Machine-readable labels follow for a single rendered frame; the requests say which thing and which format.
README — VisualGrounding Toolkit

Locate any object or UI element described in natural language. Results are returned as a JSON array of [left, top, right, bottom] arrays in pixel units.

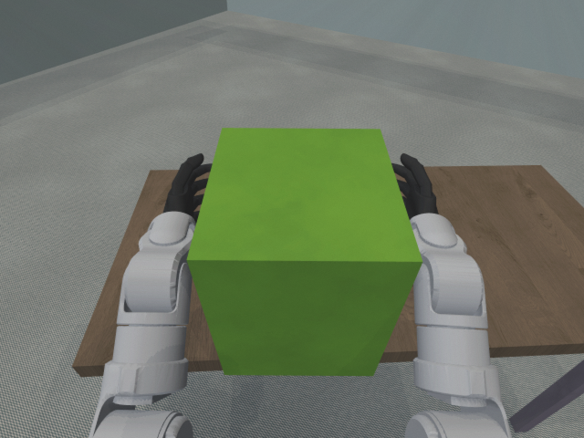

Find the robot left forearm
[[89, 212, 196, 438]]

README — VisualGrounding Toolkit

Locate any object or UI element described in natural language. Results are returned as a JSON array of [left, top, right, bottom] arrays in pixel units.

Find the robot right forearm
[[410, 214, 512, 438]]

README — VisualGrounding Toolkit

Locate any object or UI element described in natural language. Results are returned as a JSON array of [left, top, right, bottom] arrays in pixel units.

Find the left robot hand
[[163, 153, 212, 223]]

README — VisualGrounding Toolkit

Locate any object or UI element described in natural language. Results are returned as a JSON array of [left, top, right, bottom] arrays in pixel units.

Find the right robot upper arm
[[405, 411, 507, 438]]

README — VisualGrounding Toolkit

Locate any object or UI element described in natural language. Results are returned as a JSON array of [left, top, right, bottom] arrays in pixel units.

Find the left robot upper arm
[[93, 410, 193, 438]]

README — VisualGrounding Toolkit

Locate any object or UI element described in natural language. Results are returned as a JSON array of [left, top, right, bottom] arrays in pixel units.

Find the right robot hand
[[391, 153, 438, 220]]

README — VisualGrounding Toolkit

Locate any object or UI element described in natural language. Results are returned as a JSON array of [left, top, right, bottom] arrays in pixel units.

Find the table
[[72, 165, 584, 433]]

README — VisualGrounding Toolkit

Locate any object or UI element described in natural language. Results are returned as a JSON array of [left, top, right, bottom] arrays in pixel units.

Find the carton
[[187, 128, 422, 376]]

